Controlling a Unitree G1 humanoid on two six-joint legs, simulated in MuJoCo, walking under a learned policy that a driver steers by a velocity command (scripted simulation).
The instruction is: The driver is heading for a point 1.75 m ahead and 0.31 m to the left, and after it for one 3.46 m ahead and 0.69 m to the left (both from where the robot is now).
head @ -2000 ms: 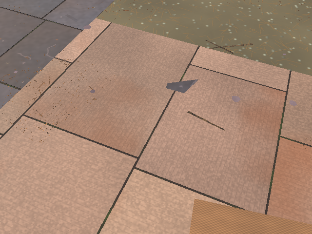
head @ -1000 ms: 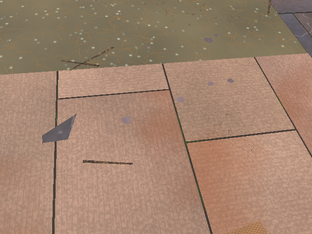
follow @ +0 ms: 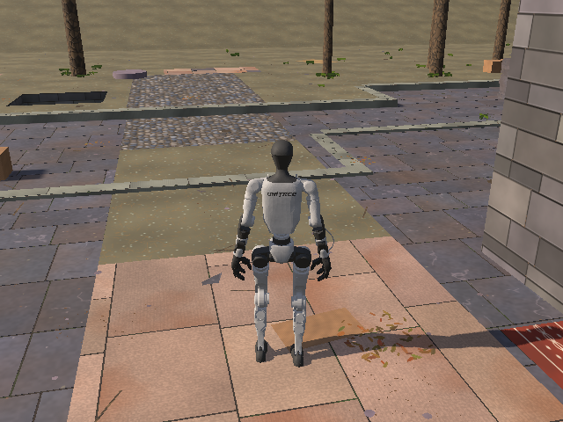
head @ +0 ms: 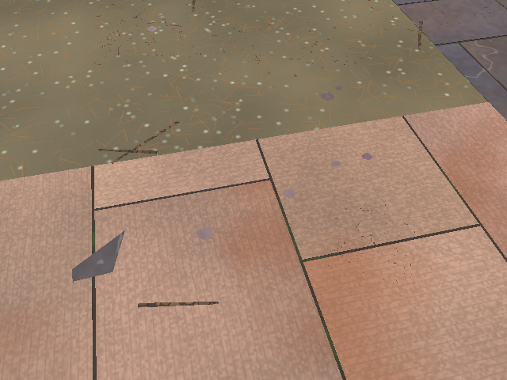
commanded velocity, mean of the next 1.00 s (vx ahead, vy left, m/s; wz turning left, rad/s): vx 0.41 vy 0.00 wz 0.00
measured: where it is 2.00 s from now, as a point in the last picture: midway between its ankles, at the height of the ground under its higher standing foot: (242, 235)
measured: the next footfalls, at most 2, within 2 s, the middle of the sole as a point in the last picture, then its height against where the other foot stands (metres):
right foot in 0.66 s outside the picture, level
left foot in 1.20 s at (217, 308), level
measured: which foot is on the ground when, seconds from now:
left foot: down 0.00-0.68, up 0.70-1.00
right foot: down 0.00-0.20, up 0.22-0.64, down 0.66-1.00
